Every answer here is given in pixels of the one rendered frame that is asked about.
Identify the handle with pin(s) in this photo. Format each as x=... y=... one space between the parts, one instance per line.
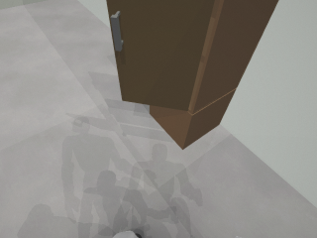
x=118 y=42

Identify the cupboard door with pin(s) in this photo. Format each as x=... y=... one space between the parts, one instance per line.
x=162 y=49

